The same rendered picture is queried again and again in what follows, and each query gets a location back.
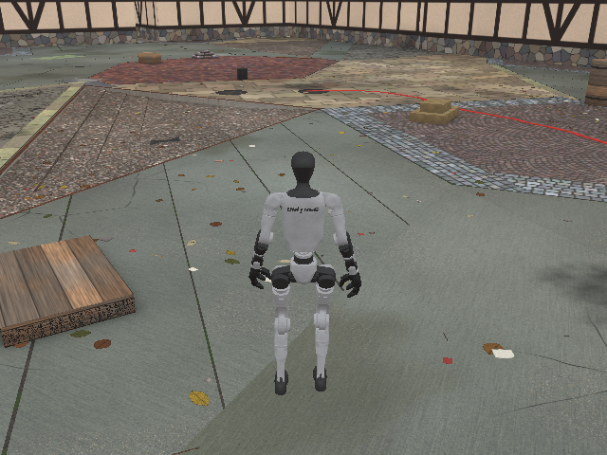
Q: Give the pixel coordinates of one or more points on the robot right forearm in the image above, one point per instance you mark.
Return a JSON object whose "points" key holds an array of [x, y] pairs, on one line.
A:
{"points": [[348, 256]]}

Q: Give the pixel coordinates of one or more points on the robot left upper arm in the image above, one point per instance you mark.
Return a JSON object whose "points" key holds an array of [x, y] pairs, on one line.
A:
{"points": [[274, 200]]}

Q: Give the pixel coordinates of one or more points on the left robot shin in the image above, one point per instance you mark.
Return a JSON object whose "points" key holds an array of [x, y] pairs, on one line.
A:
{"points": [[280, 350]]}

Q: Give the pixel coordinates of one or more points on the robot left forearm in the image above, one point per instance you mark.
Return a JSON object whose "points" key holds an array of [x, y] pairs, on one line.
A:
{"points": [[259, 253]]}

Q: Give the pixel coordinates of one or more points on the right robot hand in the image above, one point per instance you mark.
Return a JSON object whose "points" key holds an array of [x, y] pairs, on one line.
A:
{"points": [[355, 282]]}

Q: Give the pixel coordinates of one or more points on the robot right upper arm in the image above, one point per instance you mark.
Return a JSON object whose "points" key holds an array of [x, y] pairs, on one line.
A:
{"points": [[333, 202]]}

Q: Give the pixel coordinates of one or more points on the left robot hand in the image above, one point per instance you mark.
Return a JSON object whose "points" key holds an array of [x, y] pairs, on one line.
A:
{"points": [[255, 273]]}

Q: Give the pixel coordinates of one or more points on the robot left foot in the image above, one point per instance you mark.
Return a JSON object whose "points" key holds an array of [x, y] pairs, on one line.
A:
{"points": [[280, 387]]}

